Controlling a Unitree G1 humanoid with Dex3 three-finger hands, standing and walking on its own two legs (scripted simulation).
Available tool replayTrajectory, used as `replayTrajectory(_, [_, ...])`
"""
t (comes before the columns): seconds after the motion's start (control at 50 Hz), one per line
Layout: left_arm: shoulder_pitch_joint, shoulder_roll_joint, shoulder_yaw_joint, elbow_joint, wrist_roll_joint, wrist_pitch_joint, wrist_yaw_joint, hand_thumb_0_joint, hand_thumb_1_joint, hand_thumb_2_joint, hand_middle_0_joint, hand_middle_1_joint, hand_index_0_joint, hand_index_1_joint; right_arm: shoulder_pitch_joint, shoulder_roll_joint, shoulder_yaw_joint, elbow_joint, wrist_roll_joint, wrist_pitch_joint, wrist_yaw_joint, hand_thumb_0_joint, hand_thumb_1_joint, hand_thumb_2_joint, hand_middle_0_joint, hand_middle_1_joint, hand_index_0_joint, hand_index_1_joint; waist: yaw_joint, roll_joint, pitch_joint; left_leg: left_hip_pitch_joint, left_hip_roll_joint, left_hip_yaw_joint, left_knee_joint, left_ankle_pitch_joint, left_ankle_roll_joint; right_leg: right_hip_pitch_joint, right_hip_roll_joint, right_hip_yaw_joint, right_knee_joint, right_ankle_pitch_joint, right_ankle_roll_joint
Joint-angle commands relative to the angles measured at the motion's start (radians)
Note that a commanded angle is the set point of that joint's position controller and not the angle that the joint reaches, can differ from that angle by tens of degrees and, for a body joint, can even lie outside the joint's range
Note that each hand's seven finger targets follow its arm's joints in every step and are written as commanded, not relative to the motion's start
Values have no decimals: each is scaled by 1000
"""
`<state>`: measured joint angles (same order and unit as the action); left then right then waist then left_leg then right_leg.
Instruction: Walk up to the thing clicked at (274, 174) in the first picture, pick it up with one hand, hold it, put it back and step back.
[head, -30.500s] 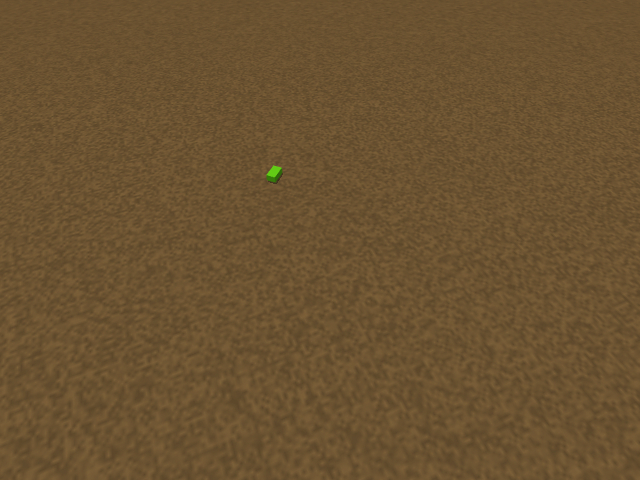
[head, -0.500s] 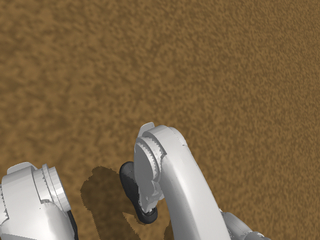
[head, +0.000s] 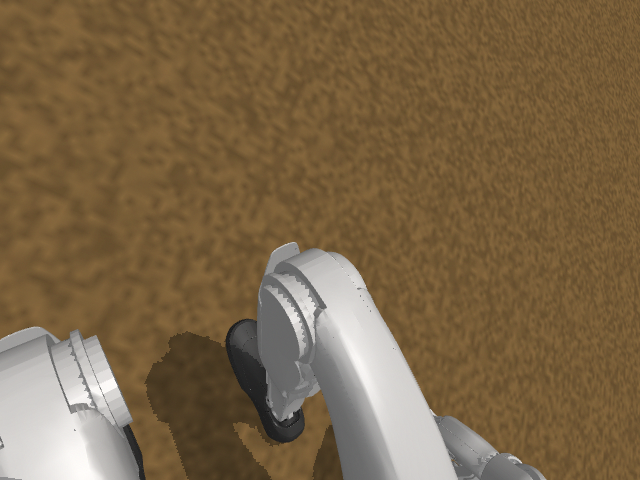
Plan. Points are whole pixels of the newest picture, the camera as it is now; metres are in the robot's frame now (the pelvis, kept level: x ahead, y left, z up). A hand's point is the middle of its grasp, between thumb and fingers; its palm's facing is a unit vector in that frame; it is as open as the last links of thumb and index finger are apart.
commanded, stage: rest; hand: left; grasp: from above
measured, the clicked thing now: out of the picture +0.45 +0.32 -0.29
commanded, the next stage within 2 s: open in 0.02 s
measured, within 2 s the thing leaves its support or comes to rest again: neither
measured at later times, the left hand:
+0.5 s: hand out of the picture +0.44 +0.32 -0.25, palm faces -0.44 -0.13 -0.89, open 8.8 cm
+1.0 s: hand out of the picture +0.44 +0.32 -0.25, palm faces -0.44 -0.14 -0.89, open 10.9 cm
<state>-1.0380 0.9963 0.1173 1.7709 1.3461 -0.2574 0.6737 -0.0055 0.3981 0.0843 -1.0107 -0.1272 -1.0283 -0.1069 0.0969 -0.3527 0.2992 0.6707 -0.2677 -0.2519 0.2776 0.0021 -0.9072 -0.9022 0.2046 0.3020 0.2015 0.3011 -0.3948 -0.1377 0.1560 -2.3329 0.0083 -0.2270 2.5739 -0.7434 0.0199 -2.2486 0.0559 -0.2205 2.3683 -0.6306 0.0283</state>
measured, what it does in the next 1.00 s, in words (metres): stands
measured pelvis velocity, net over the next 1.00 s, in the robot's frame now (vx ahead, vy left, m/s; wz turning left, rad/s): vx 0.00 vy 0.00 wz -0.01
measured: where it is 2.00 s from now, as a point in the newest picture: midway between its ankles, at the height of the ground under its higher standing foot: (206, 446)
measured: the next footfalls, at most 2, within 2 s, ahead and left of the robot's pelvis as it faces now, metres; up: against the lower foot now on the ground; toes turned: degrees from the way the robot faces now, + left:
none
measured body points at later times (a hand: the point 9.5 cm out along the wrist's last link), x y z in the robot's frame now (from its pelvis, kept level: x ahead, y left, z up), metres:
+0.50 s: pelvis +0.00 +0.00 +0.00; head +0.27 +0.13 +0.33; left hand +0.45 +0.32 -0.20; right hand +0.05 -0.25 -0.05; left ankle +0.06 +0.12 -0.27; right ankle +0.12 -0.11 -0.27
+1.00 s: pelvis +0.00 +0.00 +0.00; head +0.27 +0.13 +0.33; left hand +0.45 +0.32 -0.20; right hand +0.05 -0.25 -0.05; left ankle +0.06 +0.12 -0.27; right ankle +0.12 -0.11 -0.27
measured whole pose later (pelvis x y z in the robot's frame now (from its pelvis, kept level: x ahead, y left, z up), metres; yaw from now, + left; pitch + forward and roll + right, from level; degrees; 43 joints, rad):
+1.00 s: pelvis +0.00 +0.00 +0.00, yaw +0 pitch +26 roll -15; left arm -1.04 1.03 0.10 1.75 1.32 -0.27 0.63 0.00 0.01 0.56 -0.47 -0.64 -0.49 -0.61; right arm 0.11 -0.36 0.32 0.64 -0.25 -0.26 0.27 0.00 -0.89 -0.90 0.20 0.30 0.20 0.30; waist -0.40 -0.15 0.18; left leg -2.33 0.01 -0.24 2.57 -0.73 0.02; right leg -2.24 0.06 -0.23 2.35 -0.61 0.03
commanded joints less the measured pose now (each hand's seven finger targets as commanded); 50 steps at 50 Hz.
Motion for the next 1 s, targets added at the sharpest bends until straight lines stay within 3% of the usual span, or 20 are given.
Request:
replayTrajectory(0.0, [-242, 231, 9, -97, -18, 7, 35, 0, 876, 256, -1231, -194, -1243, -183, 172, -332, -99, 10, 9, -4, -2, 0, -904, -905, 200, 300, 200, 300, -46, 551, -604, 470, 25, 45, -296, 249, -17, 352, 37, -60, -168, 254, -49])
replayTrajectory(0.04, [-231, 210, -1, -92, -25, 8, 25, 0, 867, 267, -1222, -202, -1233, -192, 176, -325, -92, 8, 8, -5, 1, 0, -903, -905, 200, 300, 200, 300, -55, 525, -589, 451, 22, 54, -285, 243, -11, 360, 40, -59, -176, 252, -47])
replayTrajectory(0.1, [-258, 230, -1, -128, -37, 0, 14, 0, 839, 233, -1194, -195, -1210, -180, 177, -333, -95, 10, 14, -10, -3, 0, -903, -905, 200, 300, 200, 300, -49, 521, -605, 444, 22, 53, -290, 215, -8, 368, 40, -55, -192, 226, -48])
replayTrajectory(0.12, [-261, 246, 10, -132, -32, -2, 14, 0, 759, 312, -1114, -226, -1130, -227, 195, -339, -99, 10, 13, -6, -5, 0, -899, -904, 201, 300, 200, 300, -48, 545, -624, 463, 22, 52, -299, 229, -10, 372, 42, -56, -192, 234, -51])
replayTrajectory(0.18, [-237, 211, -17, -108, -36, -8, 1, 0, 519, 323, -941, -264, -941, -265, 189, -329, -90, 2, 11, -7, -3, 0, -897, -903, 201, 300, 201, 300, -58, 516, -608, 448, 24, 51, -284, 235, -8, 380, 43, -60, -187, 244, -46])
replayTrajectory(0.22, [-241, 216, -12, -113, -34, -13, -2, 0, 384, 320, -853, -295, -861, -289, 194, -334, -90, 1, 16, -7, -4, 0, -896, -902, 201, 301, 201, 300, -56, 537, -599, 473, 25, 40, -294, 248, -16, 352, 36, -66, -176, 245, -49])
replayTrajectory(0.28, [-248, 229, -16, -126, -32, -19, 5, 0, 279, 357, -778, -331, -780, -332, 177, -331, -89, 3, 17, -3, -8, 0, -896, -903, 201, 300, 201, 300, -42, 557, -612, 478, 28, 38, -304, 234, -20, 356, 40, -66, -175, 235, -52])
replayTrajectory(0.3, [-242, 225, -16, -118, -28, -18, 5, 0, 276, 348, -755, -358, -768, -347, 193, -335, -88, 0, 13, -4, -5, 0, -895, -902, 201, 300, 201, 300, -54, 557, -595, 473, 26, 42, -301, 239, -17, 359, 39, -67, -176, 242, -49])
replayTrajectory(0.34, [-246, 246, -2, -130, -29, -18, 15, 0, 223, 387, -719, -388, -725, -383, 187, -335, -85, -1, 14, 2, -9, 0, -896, -903, 201, 300, 201, 300, -42, 532, -614, 451, 24, 48, -302, 228, -11, 375, 47, -64, -192, 233, -51])
replayTrajectory(0.4, [-236, 221, -23, -105, -29, -15, 12, 0, 164, 444, -669, -429, -671, -429, 187, -326, -78, -3, 14, -4, -8, 0, -895, -902, 201, 300, 201, 300, -57, 505, -581, 425, 22, 60, -276, 216, -4, 373, 43, -57, -195, 231, -44])
replayTrajectory(0.44, [-245, 243, -3, -131, -37, -14, 15, 0, 138, 449, -631, -459, -640, -451, 194, -337, -88, 3, 19, -5, -12, 0, -894, -902, 201, 300, 201, 300, -43, 523, -593, 449, 25, 48, -301, 223, -10, 361, 44, -62, -197, 223, -49])
replayTrajectory(0.54, [-215, 214, -23, -91, -34, -7, 7, 0, 90, 487, -568, -531, -585, -513, 191, -327, -81, -5, 16, -8, -5, 0, -892, -901, 201, 300, 201, 300, -54, 522, -589, 464, 28, 46, -296, 242, -14, 374, 44, -63, -185, 248, -46])
replayTrajectory(0.58, [-253, 261, 4, -126, -35, -11, 14, 0, 78, 495, -546, -559, -568, -537, 201, -338, -84, -2, 17, -6, -10, 0, -892, -901, 201, 300, 201, 300, -48, 539, -605, 454, 24, 47, -303, 230, -11, 373, 42, -62, -192, 233, -49])
replayTrajectory(0.64, [-241, 238, -12, -115, -35, -9, 4, 0, 41, 539, -535, -559, -542, -552, 184, -338, -85, -5, 15, -9, -10, 0, -892, -901, 201, 300, 201, 300, -51, 529, -583, 446, 26, 47, -300, 209, -13, 351, 41, -64, -193, 211, -49])
replayTrajectory(0.7, [-232, 260, 1, -137, -36, -11, 6, 0, 23, 544, -494, -607, -513, -587, 200, -338, -85, -4, 16, -2, -13, 0, -891, -900, 201, 300, 200, 300, -41, 537, -640, 469, 27, 56, -293, 256, -10, 412, 49, -54, -202, 258, -48])
replayTrajectory(0.78, [-220, 226, -18, -102, -44, -9, 1, 0, -3, 572, -481, -607, -492, -596, 202, -328, -79, -4, 14, -2, -12, 0, -890, -900, 201, 300, 200, 300, -58, 514, -598, 449, 25, 60, -284, 245, -7, 395, 46, -57, -200, 252, -46])
replayTrajectory(0.82, [-254, 256, 0, -145, -47, -18, 4, 0, -6, 564, -441, -661, -470, -630, 204, -339, -84, 2, 19, -2, -16, 0, -889, -899, 201, 300, 201, 300, -49, 550, -616, 475, 28, 43, -304, 251, -15, 377, 44, -66, -194, 243, -50])
replayTrajectory(0.9, [-227, 235, -27, -119, -39, -19, -5, 0, -20, 589, -441, -647, -459, -628, 190, -336, -74, -12, 16, -8, -13, 0, -887, -899, 201, 300, 200, 300, -60, 507, -566, 445, 28, 46, -293, 217, -11, 370, 40, -64, -199, 221, -46])
replayTrajectory(0.92, [-233, 249, -15, -124, -38, -20, -3, 0, -14, 574, -421, -680, -455, -645, 205, -342, -76, -15, 16, -9, -14, 0, -887, -898, 201, 300, 200, 300, -60, 511, -574, 451, 27, 46, -302, 218, -10, 372, 41, -64, -202, 221, -45])
replayTrajectory(0.98, [-236, 264, -10, -150, -41, -17, 2, 0, -18, 587, -428, -675, -454, -648, 198, -343, -82, -11, 20, -10, -18, 0, -887, -899, 201, 300, 200, 300, -44, 516, -584, 449, 28, 47, -311, 201, -12, 380, 41, -57, -211, 205, -48])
